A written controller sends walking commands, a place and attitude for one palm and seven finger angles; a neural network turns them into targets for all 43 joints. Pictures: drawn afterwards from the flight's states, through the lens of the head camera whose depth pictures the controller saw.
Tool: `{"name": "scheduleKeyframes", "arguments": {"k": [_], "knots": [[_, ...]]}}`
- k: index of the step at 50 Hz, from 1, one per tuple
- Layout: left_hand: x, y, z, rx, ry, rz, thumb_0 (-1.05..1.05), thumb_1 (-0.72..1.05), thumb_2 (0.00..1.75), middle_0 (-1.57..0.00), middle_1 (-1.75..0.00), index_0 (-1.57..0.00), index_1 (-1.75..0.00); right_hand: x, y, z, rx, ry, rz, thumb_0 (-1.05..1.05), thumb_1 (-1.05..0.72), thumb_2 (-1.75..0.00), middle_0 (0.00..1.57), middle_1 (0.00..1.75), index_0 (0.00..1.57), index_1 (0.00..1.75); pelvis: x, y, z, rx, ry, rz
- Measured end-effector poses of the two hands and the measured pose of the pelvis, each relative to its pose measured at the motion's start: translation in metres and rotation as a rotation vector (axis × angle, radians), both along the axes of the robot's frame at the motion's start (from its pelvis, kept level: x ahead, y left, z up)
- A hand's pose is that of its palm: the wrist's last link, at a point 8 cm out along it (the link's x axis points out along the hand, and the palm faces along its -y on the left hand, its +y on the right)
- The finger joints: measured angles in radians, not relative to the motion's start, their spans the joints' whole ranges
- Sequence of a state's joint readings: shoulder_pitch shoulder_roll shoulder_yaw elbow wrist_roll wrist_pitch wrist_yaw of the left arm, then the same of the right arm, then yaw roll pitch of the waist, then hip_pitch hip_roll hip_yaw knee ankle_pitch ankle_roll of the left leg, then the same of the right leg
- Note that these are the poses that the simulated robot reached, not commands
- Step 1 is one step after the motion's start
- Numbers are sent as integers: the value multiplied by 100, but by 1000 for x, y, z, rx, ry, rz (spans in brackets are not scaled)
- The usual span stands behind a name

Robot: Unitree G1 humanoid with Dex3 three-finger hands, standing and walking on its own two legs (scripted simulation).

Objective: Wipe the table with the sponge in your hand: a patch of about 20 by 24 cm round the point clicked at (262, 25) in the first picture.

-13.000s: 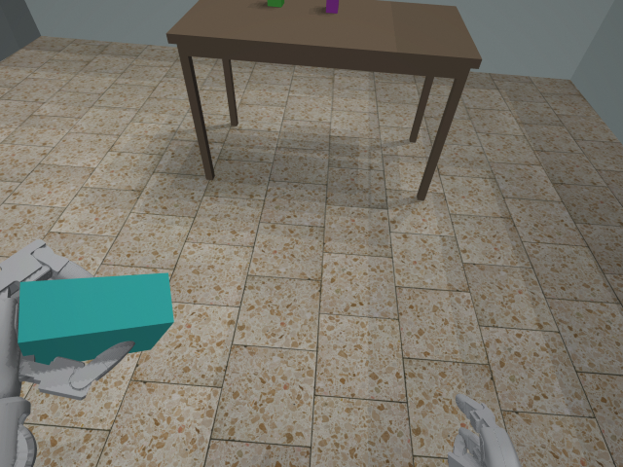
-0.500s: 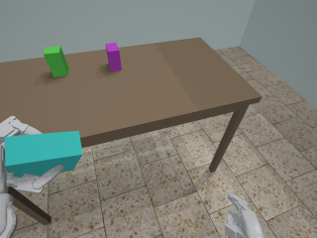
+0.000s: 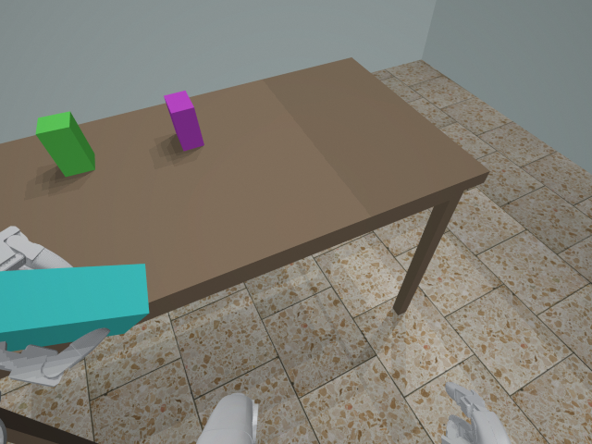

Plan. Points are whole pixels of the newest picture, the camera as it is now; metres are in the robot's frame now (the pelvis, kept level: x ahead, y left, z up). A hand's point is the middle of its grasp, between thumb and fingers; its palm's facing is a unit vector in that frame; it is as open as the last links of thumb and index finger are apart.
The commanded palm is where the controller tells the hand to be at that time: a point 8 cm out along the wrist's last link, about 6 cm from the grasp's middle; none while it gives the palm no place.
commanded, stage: shuffle to correct the standing spot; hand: left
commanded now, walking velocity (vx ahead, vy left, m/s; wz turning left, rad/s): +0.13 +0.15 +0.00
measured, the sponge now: (92, 306) +0.22 +0.22 +0.15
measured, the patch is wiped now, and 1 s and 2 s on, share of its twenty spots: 0.00 0.00 0.00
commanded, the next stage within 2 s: come to a stop and stand still in 0.44 s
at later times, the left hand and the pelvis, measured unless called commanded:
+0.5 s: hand out of the picture +0.27 +0.32 +0.20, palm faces +0.40 -0.81 -0.43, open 9.2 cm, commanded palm +0.22 +0.38 +0.19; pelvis +0.06 +0.10 +0.00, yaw +0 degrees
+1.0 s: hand out of the picture +0.29 +0.40 +0.19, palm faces +0.41 -0.81 -0.41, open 9.2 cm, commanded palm +0.24 +0.43 +0.19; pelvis +0.08 +0.15 +0.01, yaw +0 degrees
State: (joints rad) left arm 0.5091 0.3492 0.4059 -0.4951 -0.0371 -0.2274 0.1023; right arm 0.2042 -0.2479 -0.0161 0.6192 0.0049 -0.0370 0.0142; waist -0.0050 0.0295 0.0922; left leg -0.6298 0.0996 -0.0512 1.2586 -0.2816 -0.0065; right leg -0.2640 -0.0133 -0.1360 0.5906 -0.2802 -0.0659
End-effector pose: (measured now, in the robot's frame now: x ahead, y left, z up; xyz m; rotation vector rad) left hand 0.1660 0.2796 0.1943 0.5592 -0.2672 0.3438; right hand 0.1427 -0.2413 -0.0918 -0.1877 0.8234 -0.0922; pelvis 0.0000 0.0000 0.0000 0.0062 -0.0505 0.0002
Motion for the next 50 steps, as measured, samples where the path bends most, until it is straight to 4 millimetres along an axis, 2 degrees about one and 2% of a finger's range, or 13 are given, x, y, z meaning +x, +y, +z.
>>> {"name": "scheduleKeyframes", "arguments": {"k": [4,8,10,14,19,22,24,29,34,38,44,47,50], "knots": [[15,10,8,-9,-23,-36,0,-42,101,-83,-136,-83,-136,11,16,11,-31,-19,-1,1,-91,-90,20,30,20,30,10,19,8,34,-8,-1],[34,36,13,8,-79,-62,0,-42,101,-83,-136,-83,-136,30,37,16,-63,-93,-36,1,-91,-90,20,30,21,30,26,48,1,25,-15,-12],[44,53,12,27,-121,-67,0,-42,101,-83,-136,-83,-136,41,49,12,-68,-139,-64,1,-91,-90,20,30,21,30,32,61,-11,9,-11,-17],[60,79,0,4,-116,-8,0,-42,102,-83,-136,-83,-136,53,81,13,-14,-163,-61,1,-91,-90,20,30,20,30,36,67,-12,46,-17,-30],[63,75,-5,-28,-72,8,0,-42,102,-82,-136,-83,-136,67,109,3,45,-177,20,1,-91,-90,20,30,21,30,46,77,-14,23,-19,-8],[60,71,5,-39,-73,-32,0,-42,102,-82,-136,-83,-136,72,119,-1,47,-115,53,1,-91,-90,20,30,21,30,55,88,-7,14,-15,6],[60,78,13,-28,-78,-40,0,-42,102,-82,-136,-83,-136,74,123,2,36,-77,60,1,-91,-90,20,30,21,30,60,95,0,17,-4,5],[70,122,15,14,-63,27,0,-42,102,-82,-136,-83,-136,82,130,12,-10,-51,32,1,-91,-90,20,30,21,30,72,115,7,26,5,-2],[88,156,-11,-76,-65,61,0,-42,102,-82,-137,-83,-136,98,141,13,-64,-105,-18,1,-91,-90,20,30,21,30,80,142,-6,11,-17,-21],[101,155,-25,-150,-34,45,0,-42,102,-82,-137,-83,-136,105,164,23,-48,-134,10,1,-91,-90,20,30,20,30,79,145,-3,33,-19,-14],[94,139,6,-92,-68,-49,0,-42,102,-82,-137,-83,-136,115,192,33,11,-158,77,1,-91,-90,20,30,21,30,80,147,8,-29,1,7],[85,144,17,-51,-69,-43,0,-42,102,-82,-137,-83,-136,118,196,35,23,-152,77,1,-91,-90,20,30,21,30,82,147,11,-36,16,0],[80,156,13,-62,-29,17,0,-42,102,-82,-137,-83,-136,119,194,34,19,-144,71,1,-91,-90,20,30,21,30,84,148,13,-36,21,-2]]}}
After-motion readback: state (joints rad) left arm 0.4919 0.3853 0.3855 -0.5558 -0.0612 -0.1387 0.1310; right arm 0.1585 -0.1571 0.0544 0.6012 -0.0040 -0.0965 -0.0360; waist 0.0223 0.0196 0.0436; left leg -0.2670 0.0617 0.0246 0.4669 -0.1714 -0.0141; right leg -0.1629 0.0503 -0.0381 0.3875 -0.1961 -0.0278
